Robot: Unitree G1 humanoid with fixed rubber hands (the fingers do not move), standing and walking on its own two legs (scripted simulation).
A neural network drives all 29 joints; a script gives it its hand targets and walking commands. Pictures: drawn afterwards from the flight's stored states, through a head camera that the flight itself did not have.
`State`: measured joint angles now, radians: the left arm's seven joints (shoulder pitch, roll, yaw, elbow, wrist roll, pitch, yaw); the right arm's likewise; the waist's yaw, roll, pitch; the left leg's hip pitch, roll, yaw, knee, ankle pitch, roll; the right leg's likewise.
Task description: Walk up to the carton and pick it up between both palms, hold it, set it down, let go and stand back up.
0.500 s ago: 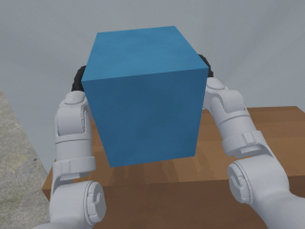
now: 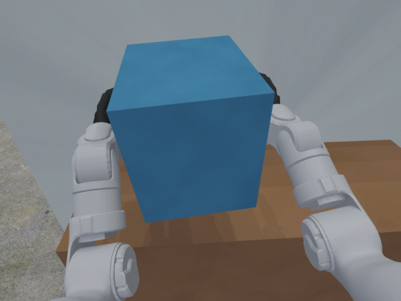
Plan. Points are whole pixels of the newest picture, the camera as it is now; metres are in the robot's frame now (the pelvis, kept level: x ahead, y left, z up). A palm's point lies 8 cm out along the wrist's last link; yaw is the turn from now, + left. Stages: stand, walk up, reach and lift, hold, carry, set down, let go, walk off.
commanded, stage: hold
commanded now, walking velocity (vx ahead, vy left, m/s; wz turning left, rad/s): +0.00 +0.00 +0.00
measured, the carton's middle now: (189, 123) +0.38 +0.01 +0.23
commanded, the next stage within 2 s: none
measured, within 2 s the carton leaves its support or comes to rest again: neither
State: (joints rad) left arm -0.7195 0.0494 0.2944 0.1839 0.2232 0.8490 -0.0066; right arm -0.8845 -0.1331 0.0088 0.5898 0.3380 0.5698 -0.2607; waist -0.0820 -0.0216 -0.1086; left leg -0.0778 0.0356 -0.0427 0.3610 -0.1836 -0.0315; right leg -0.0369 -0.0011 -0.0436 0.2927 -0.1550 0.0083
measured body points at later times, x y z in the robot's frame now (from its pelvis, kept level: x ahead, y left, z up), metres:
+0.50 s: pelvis +0.00 +0.00 +0.00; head -0.08 +0.02 +0.44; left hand +0.37 +0.16 +0.26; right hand +0.38 -0.15 +0.27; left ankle +0.02 +0.14 -0.75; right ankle +0.01 -0.12 -0.75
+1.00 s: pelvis +0.00 +0.00 +0.00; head -0.08 +0.02 +0.44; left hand +0.37 +0.16 +0.25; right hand +0.38 -0.15 +0.26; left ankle +0.02 +0.14 -0.75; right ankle +0.01 -0.12 -0.75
